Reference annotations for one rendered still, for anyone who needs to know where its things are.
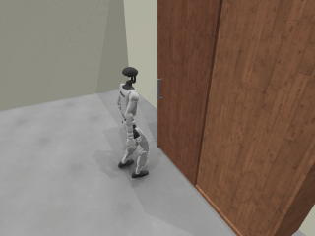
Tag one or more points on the robot right forearm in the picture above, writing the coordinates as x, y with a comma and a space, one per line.
129, 125

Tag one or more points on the handle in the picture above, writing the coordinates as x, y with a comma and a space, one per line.
158, 89

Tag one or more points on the wardrobe door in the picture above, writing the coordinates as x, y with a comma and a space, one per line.
187, 36
259, 133

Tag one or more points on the robot right thigh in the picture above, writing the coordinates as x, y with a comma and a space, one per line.
141, 139

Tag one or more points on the robot right hand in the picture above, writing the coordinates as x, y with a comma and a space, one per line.
131, 142

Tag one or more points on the right robot upper arm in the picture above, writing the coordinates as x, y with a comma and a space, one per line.
133, 99

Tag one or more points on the robot left shin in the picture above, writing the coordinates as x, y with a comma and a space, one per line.
128, 154

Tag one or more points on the left robot upper arm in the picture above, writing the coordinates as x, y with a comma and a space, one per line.
118, 98

